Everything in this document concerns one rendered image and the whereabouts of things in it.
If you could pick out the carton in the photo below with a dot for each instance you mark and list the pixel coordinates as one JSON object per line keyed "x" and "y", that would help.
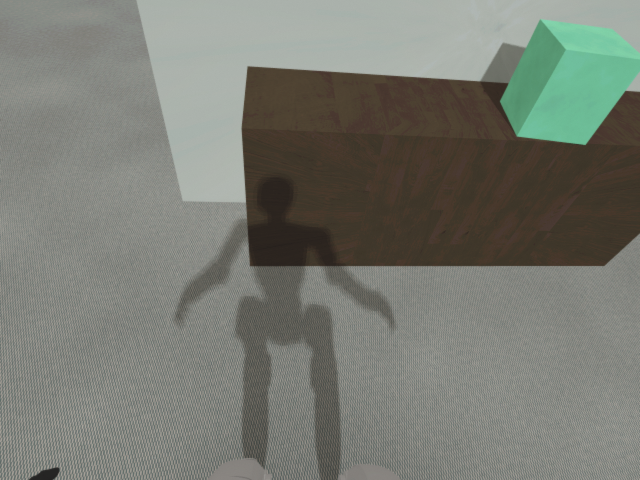
{"x": 568, "y": 79}

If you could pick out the pedestal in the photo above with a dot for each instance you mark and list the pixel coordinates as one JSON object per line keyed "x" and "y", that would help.
{"x": 349, "y": 169}

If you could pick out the left robot thigh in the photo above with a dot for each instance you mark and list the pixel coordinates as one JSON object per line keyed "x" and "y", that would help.
{"x": 242, "y": 469}

